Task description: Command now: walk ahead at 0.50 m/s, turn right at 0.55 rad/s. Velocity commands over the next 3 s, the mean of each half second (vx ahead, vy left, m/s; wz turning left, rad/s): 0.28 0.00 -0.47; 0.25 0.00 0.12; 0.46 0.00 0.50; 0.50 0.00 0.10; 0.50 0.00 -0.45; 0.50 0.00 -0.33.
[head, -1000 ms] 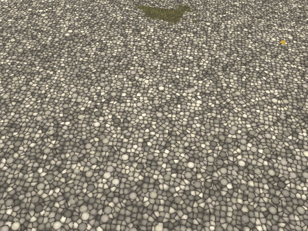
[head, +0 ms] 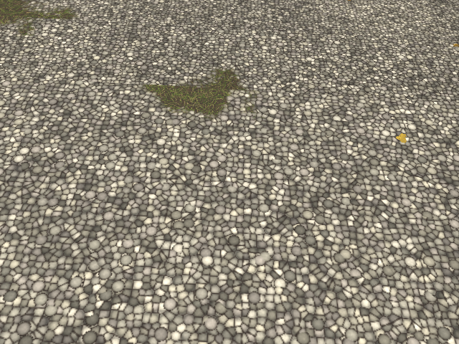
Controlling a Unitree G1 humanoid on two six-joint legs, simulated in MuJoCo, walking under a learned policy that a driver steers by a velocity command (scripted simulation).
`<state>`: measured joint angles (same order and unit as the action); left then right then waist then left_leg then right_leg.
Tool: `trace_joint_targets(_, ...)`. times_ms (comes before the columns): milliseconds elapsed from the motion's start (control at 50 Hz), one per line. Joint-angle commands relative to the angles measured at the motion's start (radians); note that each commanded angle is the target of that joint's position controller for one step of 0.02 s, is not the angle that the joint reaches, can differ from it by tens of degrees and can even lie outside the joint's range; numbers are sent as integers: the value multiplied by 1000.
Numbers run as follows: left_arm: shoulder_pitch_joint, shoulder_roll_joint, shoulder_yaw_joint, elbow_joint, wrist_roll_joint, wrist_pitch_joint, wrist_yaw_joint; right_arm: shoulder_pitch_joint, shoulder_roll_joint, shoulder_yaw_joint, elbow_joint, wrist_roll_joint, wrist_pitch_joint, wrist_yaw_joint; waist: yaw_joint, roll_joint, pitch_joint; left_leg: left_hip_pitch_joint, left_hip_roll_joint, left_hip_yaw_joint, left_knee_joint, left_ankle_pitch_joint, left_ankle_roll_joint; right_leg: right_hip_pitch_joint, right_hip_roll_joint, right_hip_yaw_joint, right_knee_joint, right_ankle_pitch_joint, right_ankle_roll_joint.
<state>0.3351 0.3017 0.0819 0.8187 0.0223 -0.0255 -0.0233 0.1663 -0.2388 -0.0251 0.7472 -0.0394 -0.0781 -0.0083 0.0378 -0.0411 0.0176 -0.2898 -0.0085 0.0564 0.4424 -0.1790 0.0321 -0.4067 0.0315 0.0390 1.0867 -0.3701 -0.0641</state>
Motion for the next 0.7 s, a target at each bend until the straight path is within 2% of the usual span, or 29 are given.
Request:
trace_joint_targets(20,16,32,4,-67,16,16,-23,102,-101,-29,-15,14,-26,1,-30,156,-21,185,265,-234,-256,115,101,-217,-81,20,62,76,19)
trace_joint_targets(80,-68,28,1,-103,15,26,-37,139,-117,-38,6,23,-38,5,-31,133,-17,218,274,-142,-275,235,119,-296,-95,16,54,153,34)
trace_joint_targets(120,-125,22,-3,-128,17,27,-40,149,-117,-39,18,24,-35,3,-29,122,14,221,269,-60,-254,453,125,-322,-92,-5,-13,193,50)
trace_joint_targets(180,-201,-13,-23,-159,12,21,-48,139,-126,-41,26,27,-24,0,-37,147,23,180,223,74,-210,582,101,-215,-77,-74,-236,303,49)
trace_joint_targets(220,-243,-20,-30,-177,12,19,-55,152,-145,-47,33,31,-16,-4,-52,159,18,185,222,113,-175,617,84,-133,-58,-113,-365,337,32)
trace_joint_targets(280,-231,10,-22,-189,26,17,-50,181,-176,-58,47,35,2,-13,-53,170,-16,256,248,120,-51,754,67,-49,-16,-141,-459,241,-9)
trace_joint_targets(300,-188,22,-16,-182,31,12,-44,186,-186,-61,51,37,9,-17,-38,170,-41,272,251,116,32,803,63,2,7,-139,-495,208,-29)
trace_joint_targets(320,-98,35,-8,-154,40,0,-35,181,-191,-62,51,40,18,-20,1,142,-89,264,236,124,176,764,52,104,34,-130,-575,243,-49)
trace_joint_targets(340,-7,66,3,-124,53,-16,-21,197,-184,-58,49,45,22,-17,46,70,-156,182,190,148,378,570,19,270,7,-86,-671,448,-74)
trace_joint_targets(360,34,156,18,-130,48,-28,-5,259,-87,-34,10,30,28,-11,15,-114,-266,-66,120,156,665,-188,-13,528,-289,199,-556,1005,-131)
trace_joint_targets(380,40,223,38,-154,-7,-16,5,332,-82,-27,-9,50,50,-13,5,-204,-455,-225,-14,25,911,-514,-38,680,-494,502,-572,1295,-332)
trace_joint_targets(400,20,148,24,-161,-33,2,18,267,-122,-35,15,26,69,-15,26,-16,-419,-236,48,-70,910,-417,-43,590,-426,379,-614,1145,-305)
trace_joint_targets(420,-54,91,1,-158,-32,7,26,198,-100,-28,3,32,72,-11,6,-30,-265,-254,61,-68,871,-365,-45,448,-373,291,-665,1008,-281)
trace_joint_targets(440,-105,39,-18,-150,-24,12,30,170,-95,-25,10,24,73,-11,-26,4,-159,-242,87,-72,784,-315,-48,334,-310,232,-716,884,-225)
trace_joint_targets(460,-126,29,-24,-144,-25,13,35,176,-100,-28,16,13,85,-10,-51,-24,-106,-198,95,-70,724,-280,-51,249,-268,188,-748,839,-194)
trace_joint_targets(480,-141,23,-28,-140,-17,12,35,218,-100,-29,40,6,101,-9,-70,-31,-107,-127,82,-57,704,-249,-50,187,-244,146,-766,824,-177)
trace_joint_targets(540,-141,41,-24,-125,-1,-1,26,241,-77,-28,61,17,119,-4,-84,-21,-133,-64,58,-55,620,-217,-44,145,-224,117,-798,719,-166)
trace_joint_targets(600,-143,29,-29,-109,2,3,24,182,-62,-25,62,14,130,-6,-65,-59,-99,-54,56,-58,464,-200,-39,120,-206,129,-850,395,-150)
trace_joint_targets(640,-105,50,-20,-86,2,15,21,165,-68,-25,60,4,127,1,-44,-106,-96,-45,36,-32,397,-215,-35,119,-202,184,-919,7,-151)
trace_joint_targets(660,-100,59,-16,-78,3,21,21,169,-75,-27,64,4,123,7,-43,-117,-88,-41,27,-20,373,-230,-31,119,-215,205,-945,-110,-150)
trace_joint_targets(700,-96,74,-9,-70,4,27,23,169,-79,-28,69,8,111,16,-43,-96,-58,-13,16,-5,318,-256,-10,97,-242,225,-974,-221,-147)
